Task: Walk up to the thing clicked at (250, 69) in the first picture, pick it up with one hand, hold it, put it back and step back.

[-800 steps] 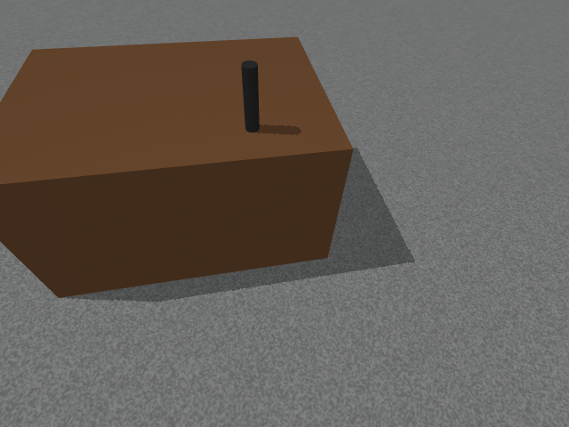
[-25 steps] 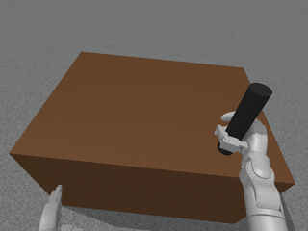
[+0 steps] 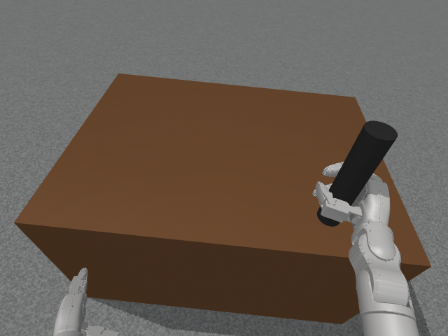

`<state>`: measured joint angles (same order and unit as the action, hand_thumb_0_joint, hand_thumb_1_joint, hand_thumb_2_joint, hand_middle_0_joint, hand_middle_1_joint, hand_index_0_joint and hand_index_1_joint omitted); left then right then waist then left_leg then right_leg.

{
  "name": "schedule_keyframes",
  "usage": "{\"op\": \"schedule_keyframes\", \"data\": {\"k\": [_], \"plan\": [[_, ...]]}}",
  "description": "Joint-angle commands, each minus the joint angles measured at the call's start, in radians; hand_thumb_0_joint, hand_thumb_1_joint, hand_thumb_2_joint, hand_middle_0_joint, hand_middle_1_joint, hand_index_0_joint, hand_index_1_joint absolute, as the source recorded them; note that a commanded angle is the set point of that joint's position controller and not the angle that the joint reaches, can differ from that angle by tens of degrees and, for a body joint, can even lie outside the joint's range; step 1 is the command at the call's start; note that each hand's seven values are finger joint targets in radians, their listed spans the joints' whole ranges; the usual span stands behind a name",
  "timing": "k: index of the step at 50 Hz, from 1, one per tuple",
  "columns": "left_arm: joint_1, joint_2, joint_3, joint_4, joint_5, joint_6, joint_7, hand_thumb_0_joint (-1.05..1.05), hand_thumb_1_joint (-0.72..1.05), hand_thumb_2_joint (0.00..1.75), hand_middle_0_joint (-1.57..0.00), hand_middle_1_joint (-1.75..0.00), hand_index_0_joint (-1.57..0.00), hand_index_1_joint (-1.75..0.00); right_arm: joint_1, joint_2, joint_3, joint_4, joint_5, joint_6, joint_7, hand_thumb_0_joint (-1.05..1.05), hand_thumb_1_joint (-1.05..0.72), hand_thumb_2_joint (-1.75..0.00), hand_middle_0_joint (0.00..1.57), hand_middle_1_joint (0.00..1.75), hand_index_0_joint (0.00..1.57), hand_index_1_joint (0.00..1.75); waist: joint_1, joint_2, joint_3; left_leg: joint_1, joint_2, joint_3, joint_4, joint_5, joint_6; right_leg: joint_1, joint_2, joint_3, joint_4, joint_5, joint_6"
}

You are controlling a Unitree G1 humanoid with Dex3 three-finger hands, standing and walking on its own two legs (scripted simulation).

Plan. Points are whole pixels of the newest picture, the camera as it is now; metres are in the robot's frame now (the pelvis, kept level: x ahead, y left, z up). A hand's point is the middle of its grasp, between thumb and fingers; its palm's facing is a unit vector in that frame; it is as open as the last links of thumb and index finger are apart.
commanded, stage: hold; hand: right
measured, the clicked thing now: (350, 180) +0.33 -0.19 +0.15
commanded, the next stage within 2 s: crouch in 0.74 s
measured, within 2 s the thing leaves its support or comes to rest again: neither
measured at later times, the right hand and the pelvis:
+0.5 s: hand (333, 190) +0.34 -0.17 +0.12, palm faces +0.21 +0.98 +0.00, open 5.6 cm; pelvis +0.00 +0.00 +0.00, yaw +0 degrees
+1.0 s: hand (330, 193) +0.34 -0.17 +0.10, palm faces +0.21 +0.98 +0.00, open 5.6 cm; pelvis +0.00 +0.00 +0.00, yaw +0 degrees
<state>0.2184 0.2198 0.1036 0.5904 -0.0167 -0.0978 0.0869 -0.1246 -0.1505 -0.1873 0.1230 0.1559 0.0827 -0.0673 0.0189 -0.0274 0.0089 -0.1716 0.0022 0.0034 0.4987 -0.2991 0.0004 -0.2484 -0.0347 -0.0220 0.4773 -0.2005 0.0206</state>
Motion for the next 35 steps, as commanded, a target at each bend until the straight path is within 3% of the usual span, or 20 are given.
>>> {"op": "schedule_keyframes", "data": {"k": [1,2,4,5,6,8,11,12,15,17,20,21,23,24,25,27,28,30,32,35], "plan": [[-0.127,0.108,0.034,-0.172,0.000,-0.053,0.009,0.00,-0.56,0.06,-0.06,-0.06,-0.05,-0.06,-0.394,-0.172,-0.065,-0.305,0.013,-0.127,0.003,0.00,-0.64,-1.29,1.35,1.39,1.36,1.39,-0.006,0.013,-0.273,-0.035,-0.004,0.015,-0.092,0.245,-0.018,0.188,0.029,-0.014,-0.031,0.136,-0.036],[-0.129,0.114,0.036,-0.172,0.002,-0.056,0.011,0.00,-0.56,0.06,-0.06,-0.06,-0.05,-0.06,-0.444,-0.156,-0.045,-0.370,0.017,-0.133,0.004,0.00,-0.66,-1.28,1.36,1.38,1.37,1.38,-0.002,0.011,-0.286,-0.037,-0.005,0.016,-0.090,0.253,-0.018,0.200,0.029,-0.014,-0.031,0.143,-0.035],[-0.110,0.155,0.062,-0.195,0.002,-0.056,0.017,0.00,-0.56,0.06,-0.06,-0.06,-0.05,-0.06,-0.355,-0.187,-0.085,-0.288,0.014,-0.121,0.000,0.00,-0.65,-1.30,1.37,1.40,1.38,1.40,-0.002,0.038,-0.274,-0.031,-0.006,0.020,-0.092,0.276,-0.021,0.202,0.028,-0.015,-0.028,0.165,-0.037],[-0.108,0.114,0.032,-0.179,0.004,-0.054,0.011,0.00,-0.56,0.06,-0.05,-0.05,-0.05,-0.06,-0.381,-0.161,-0.052,-0.345,0.017,-0.130,0.003,0.00,-0.66,-1.29,1.37,1.39,1.38,1.39,-0.015,0.021,-0.280,-0.013,-0.004,0.019,-0.087,0.289,-0.022,0.200,0.032,-0.016,-0.027,0.176,-0.037],[-0.107,0.107,0.029,-0.160,0.002,-0.053,0.012,0.00,-0.56,0.05,-0.05,-0.06,-0.05,-0.06,-0.381,-0.186,-0.086,-0.300,0.017,-0.128,0.000,0.00,-0.67,-1.29,1.37,1.40,1.38,1.40,-0.013,0.018,-0.263,-0.028,-0.004,0.018,-0.089,0.283,-0.022,0.198,0.030,-0.016,-0.027,0.173,-0.037],[-0.102,0.100,0.026,-0.168,0.003,-0.052,0.012,0.00,-0.56,0.06,-0.06,-0.05,-0.05,-0.06,-0.398,-0.147,-0.047,-0.345,0.019,-0.136,0.001,0.00,-0.67,-1.28,1.36,1.38,1.37,1.38,-0.012,0.010,-0.290,-0.028,-0.011,0.024,-0.080,0.289,-0.017,0.217,0.022,-0.011,-0.029,0.191,-0.032],[-0.077,0.116,0.039,-0.141,0.001,-0.048,0.016,0.00,-0.56,0.06,-0.06,-0.06,-0.05,-0.06,-0.350,-0.161,-0.060,-0.305,0.016,-0.124,0.000,0.00,-0.67,-1.30,1.38,1.41,1.39,1.41,-0.012,0.019,-0.242,-0.038,-0.013,0.029,-0.081,0.294,-0.016,0.204,0.020,-0.009,-0.033,0.200,-0.033],[-0.097,0.124,0.043,-0.182,0.004,-0.049,0.015,0.00,-0.56,0.06,-0.06,-0.06,-0.05,-0.06,-0.389,-0.180,-0.065,-0.357,0.012,-0.127,0.000,0.00,-0.66,-1.31,1.38,1.41,1.38,1.41,-0.010,-0.008,-0.295,-0.024,-0.012,0.026,-0.076,0.322,-0.015,0.231,0.019,-0.010,-0.027,0.233,-0.032],[-0.093,0.100,0.032,-0.142,0.004,-0.048,0.016,0.00,-0.57,0.06,-0.06,-0.06,-0.05,-0.06,-0.438,-0.118,-0.005,-0.381,0.017,-0.118,0.002,0.00,-0.67,-1.31,1.38,1.41,1.39,1.41,0.008,-0.002,-0.248,-0.053,-0.013,0.027,-0.084,0.297,-0.014,0.223,0.018,-0.010,-0.033,0.203,-0.032],[-0.141,0.151,0.058,-0.201,0.002,-0.059,0.021,0.00,-0.56,0.06,-0.06,-0.06,-0.05,-0.06,-0.379,-0.164,-0.060,-0.304,0.010,-0.100,-0.002,0.00,-0.70,-1.30,1.37,1.40,1.38,1.40,0.000,0.049,-0.242,-0.040,-0.008,0.026,-0.093,0.293,-0.021,0.209,0.024,-0.014,-0.034,0.189,-0.037],[-0.079,0.120,0.045,-0.144,0.002,-0.050,0.015,0.00,-0.56,0.06,-0.06,-0.06,-0.05,-0.06,-0.400,-0.150,-0.047,-0.298,0.008,-0.096,0.000,0.00,-0.69,-1.30,1.37,1.39,1.38,1.39,0.007,0.036,-0.223,-0.059,-0.008,0.026,-0.096,0.261,-0.019,0.201,0.024,-0.013,-0.037,0.156,-0.036],[-0.121,0.151,0.061,-0.195,0.001,-0.059,0.016,0.00,-0.55,0.05,-0.06,-0.06,-0.05,-0.06,-0.407,-0.174,-0.073,-0.303,0.008,-0.093,0.000,0.00,-0.67,-1.30,1.37,1.40,1.38,1.40,0.004,0.037,-0.250,-0.058,-0.011,0.028,-0.097,0.252,-0.018,0.215,0.020,-0.012,-0.042,0.148,-0.034],[-0.059,0.060,-0.001,-0.094,-0.001,-0.049,0.005,0.00,-0.56,0.05,-0.06,-0.06,-0.05,-0.06,-0.443,-0.136,-0.037,-0.326,0.017,-0.100,0.008,0.00,-0.66,-1.30,1.36,1.39,1.37,1.39,0.000,0.013,-0.210,-0.074,-0.008,0.023,-0.103,0.217,-0.014,0.187,0.025,-0.013,-0.047,0.110,-0.036],[-0.138,0.126,0.039,-0.230,-0.002,-0.069,0.010,0.00,-0.56,0.05,-0.06,-0.06,-0.05,-0.06,-0.450,-0.183,-0.078,-0.339,0.014,-0.101,0.004,0.00,-0.67,-1.30,1.37,1.39,1.37,1.39,-0.001,0.030,-0.303,-0.037,-0.009,0.025,-0.096,0.249,-0.016,0.233,0.021,-0.011,-0.040,0.147,-0.034],[-0.100,0.140,0.064,-0.163,0.001,-0.066,0.013,0.00,-0.56,0.05,-0.06,-0.06,-0.05,-0.06,-0.426,-0.152,-0.047,-0.331,0.014,-0.096,0.003,0.00,-0.67,-1.30,1.37,1.40,1.38,1.40,-0.001,0.015,-0.275,-0.046,-0.011,0.026,-0.091,0.263,-0.015,0.231,0.022,-0.013,-0.039,0.162,-0.030],[-0.116,0.173,0.071,-0.227,0.003,-0.066,0.012,0.00,-0.56,0.05,-0.06,-0.06,-0.05,-0.06,-0.403,-0.201,-0.092,-0.348,0.012,-0.095,0.000,0.00,-0.69,-1.31,1.38,1.41,1.39,1.41,-0.016,0.008,-0.315,-0.020,-0.012,0.029,-0.089,0.286,-0.014,0.245,0.019,-0.009,-0.035,0.194,-0.028],[-0.067,0.115,0.038,-0.145,0.002,-0.064,0.005,0.00,-0.56,0.06,-0.06,-0.06,-0.05,-0.06,-0.397,-0.149,-0.045,-0.333,0.014,-0.093,0.003,0.00,-0.70,-1.30,1.38,1.40,1.39,1.40,-0.015,0.007,-0.260,-0.031,-0.013,0.031,-0.085,0.286,-0.015,0.219,0.021,-0.010,-0.034,0.193,-0.029],[-0.102,0.071,0.009,-0.135,-0.003,-0.061,0.001,0.00,-0.56,0.06,-0.06,-0.05,-0.05,-0.06,-0.456,-0.135,-0.026,-0.366,0.016,-0.099,-0.002,0.00,-0.70,-1.31,1.39,1.41,1.40,1.41,-0.017,-0.017,-0.243,-0.045,-0.012,0.026,-0.090,0.258,-0.010,0.207,0.020,-0.012,-0.041,0.167,-0.028],[-0.175,0.172,0.074,-0.215,0.002,-0.070,0.015,0.00,-0.57,0.06,-0.06,-0.05,-0.05,-0.06,-0.413,-0.165,-0.065,-0.310,0.012,-0.089,-0.010,0.00,-0.68,-1.31,1.38,1.41,1.39,1.41,-0.010,0.038,-0.283,-0.028,-0.013,0.027,-0.093,0.261,-0.014,0.211,0.017,-0.009,-0.040,0.166,-0.031],[-0.105,0.113,0.035,-0.130,0.001,-0.056,0.010,0.00,-0.56,0.06,-0.06,-0.05,-0.05,-0.06,-0.420,-0.154,-0.052,-0.306,0.012,-0.092,-0.008,0.00,-0.68,-1.31,1.38,1.41,1.39,1.41,-0.008,0.021,-0.230,-0.051,-0.009,0.022,-0.102,0.228,-0.014,0.189,0.023,-0.014,-0.044,0.129,-0.033]]}}
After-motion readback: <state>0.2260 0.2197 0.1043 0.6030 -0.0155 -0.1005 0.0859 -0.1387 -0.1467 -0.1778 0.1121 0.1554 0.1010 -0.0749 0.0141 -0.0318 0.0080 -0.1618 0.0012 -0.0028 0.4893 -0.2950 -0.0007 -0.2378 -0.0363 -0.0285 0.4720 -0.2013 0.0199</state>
